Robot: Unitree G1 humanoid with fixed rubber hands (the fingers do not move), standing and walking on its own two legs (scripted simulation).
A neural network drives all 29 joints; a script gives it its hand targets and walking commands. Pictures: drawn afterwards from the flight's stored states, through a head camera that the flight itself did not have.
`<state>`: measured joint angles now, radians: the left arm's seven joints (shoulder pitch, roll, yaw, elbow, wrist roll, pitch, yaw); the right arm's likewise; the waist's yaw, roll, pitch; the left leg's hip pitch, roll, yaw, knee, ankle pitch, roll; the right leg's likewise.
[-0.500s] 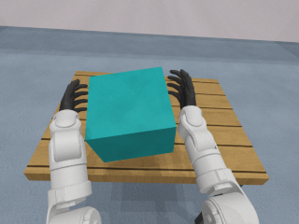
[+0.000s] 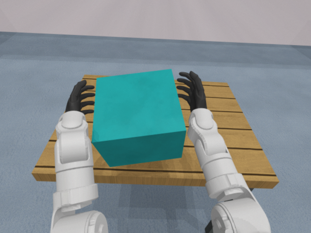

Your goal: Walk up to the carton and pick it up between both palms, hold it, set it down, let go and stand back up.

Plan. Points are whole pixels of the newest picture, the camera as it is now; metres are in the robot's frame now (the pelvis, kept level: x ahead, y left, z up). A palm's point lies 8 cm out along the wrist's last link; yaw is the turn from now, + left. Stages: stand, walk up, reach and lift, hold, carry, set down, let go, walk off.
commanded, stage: hold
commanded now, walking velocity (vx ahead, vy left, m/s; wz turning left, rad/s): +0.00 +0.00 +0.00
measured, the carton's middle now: (140, 118) +0.38 +0.00 +0.12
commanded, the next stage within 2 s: none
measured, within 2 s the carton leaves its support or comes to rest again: neither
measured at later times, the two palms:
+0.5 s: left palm (76, 107) +0.38 +0.15 +0.17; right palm (193, 96) +0.37 -0.14 +0.20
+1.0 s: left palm (74, 113) +0.36 +0.15 +0.17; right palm (194, 102) +0.36 -0.14 +0.19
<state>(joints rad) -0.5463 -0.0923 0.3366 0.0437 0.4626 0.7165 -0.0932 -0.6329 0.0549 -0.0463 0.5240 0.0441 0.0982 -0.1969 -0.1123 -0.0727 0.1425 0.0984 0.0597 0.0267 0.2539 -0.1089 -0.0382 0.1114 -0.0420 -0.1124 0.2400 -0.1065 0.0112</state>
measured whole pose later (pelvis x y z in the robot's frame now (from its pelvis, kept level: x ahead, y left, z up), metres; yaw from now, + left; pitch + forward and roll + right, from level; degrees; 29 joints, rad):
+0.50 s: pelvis +0.02 +0.00 +0.00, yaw +0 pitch -13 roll +0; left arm -0.57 -0.08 0.36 0.08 0.47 0.72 -0.11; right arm -0.68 0.06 -0.07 0.57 0.04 0.09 -0.19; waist -0.12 -0.09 0.13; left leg 0.11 0.06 0.03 0.25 -0.13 -0.04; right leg 0.13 -0.04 -0.11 0.23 -0.13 0.01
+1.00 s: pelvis +0.01 +0.00 +0.00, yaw +0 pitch -14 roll -1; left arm -0.48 -0.09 0.32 -0.04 0.45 0.73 -0.09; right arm -0.59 0.05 0.01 0.46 0.10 0.11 -0.22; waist -0.12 -0.08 0.15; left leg 0.12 0.06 0.03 0.26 -0.14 -0.04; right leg 0.15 -0.04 -0.11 0.23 -0.12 0.01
